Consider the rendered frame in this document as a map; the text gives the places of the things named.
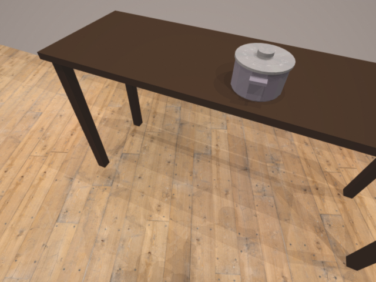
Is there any table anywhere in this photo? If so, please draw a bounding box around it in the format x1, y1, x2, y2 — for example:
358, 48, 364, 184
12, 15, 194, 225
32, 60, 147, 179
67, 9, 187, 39
37, 11, 376, 271

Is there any pot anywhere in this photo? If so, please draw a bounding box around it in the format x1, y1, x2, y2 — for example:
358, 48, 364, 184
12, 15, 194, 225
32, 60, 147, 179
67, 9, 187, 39
231, 60, 290, 102

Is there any lid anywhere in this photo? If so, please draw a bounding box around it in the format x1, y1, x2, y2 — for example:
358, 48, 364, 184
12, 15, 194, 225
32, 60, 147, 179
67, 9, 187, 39
234, 43, 296, 75

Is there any knob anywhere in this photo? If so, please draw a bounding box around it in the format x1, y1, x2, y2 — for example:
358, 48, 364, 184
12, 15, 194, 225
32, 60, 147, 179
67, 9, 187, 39
257, 46, 275, 58

